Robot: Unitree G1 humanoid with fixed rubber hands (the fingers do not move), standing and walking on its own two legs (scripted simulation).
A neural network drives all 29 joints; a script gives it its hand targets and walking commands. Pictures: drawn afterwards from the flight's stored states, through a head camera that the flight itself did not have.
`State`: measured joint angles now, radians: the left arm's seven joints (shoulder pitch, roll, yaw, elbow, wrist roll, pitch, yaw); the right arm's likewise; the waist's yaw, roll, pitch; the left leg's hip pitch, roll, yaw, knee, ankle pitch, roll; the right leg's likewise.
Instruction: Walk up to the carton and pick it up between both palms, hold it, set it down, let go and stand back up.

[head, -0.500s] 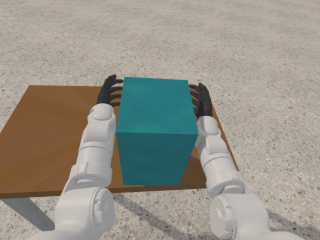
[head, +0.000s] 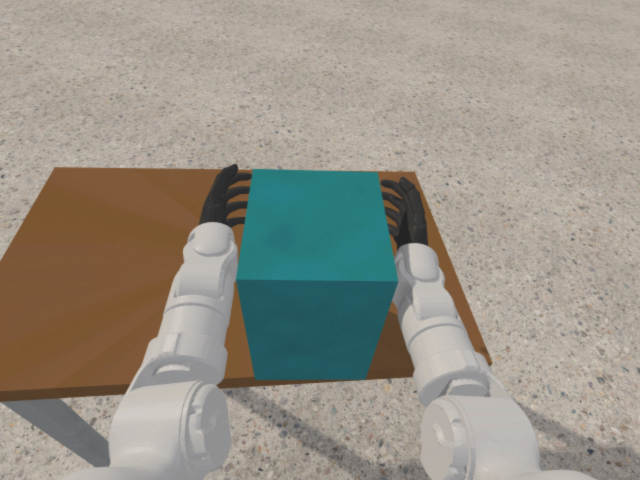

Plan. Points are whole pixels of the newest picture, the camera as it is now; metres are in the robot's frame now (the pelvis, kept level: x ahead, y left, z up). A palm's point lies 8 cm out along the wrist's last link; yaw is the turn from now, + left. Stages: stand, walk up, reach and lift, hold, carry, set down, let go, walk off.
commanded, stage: set down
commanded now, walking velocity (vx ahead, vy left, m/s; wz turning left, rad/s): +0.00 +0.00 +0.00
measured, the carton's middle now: (313, 281) +0.36 -0.04 +0.04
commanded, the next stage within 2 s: none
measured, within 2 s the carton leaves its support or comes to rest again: rests again in 0.48 s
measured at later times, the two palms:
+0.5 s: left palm (223, 238) +0.41 +0.08 +0.09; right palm (411, 254) +0.36 -0.17 +0.09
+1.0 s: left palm (227, 243) +0.40 +0.07 +0.08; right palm (414, 262) +0.35 -0.17 +0.08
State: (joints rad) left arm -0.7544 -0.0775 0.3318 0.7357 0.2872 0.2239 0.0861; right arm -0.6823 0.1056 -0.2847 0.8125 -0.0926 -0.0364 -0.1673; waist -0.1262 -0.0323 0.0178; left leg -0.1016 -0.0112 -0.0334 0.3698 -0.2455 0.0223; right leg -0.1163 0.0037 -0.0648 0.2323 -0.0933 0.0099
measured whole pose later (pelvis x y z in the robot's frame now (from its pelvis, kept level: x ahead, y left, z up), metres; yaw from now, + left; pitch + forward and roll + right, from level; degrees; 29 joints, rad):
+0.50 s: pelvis +0.00 +0.00 +0.00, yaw -1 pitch +1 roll -1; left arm -0.76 -0.09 0.38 0.85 0.31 0.12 0.08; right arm -0.66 0.14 -0.38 0.85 -0.20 -0.10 -0.15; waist -0.11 -0.03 0.00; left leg -0.14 -0.01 -0.02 0.36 -0.23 0.02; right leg -0.16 0.00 -0.06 0.24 -0.08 0.01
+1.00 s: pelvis -0.01 -0.01 +0.00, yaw -1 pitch +1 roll -1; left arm -0.77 -0.12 0.47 0.86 0.38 0.03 0.02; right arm -0.65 0.18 -0.50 0.83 -0.34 -0.18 -0.11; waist -0.09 -0.03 0.02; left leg -0.12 -0.01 -0.01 0.32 -0.21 0.02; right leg -0.17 0.01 -0.04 0.23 -0.07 0.00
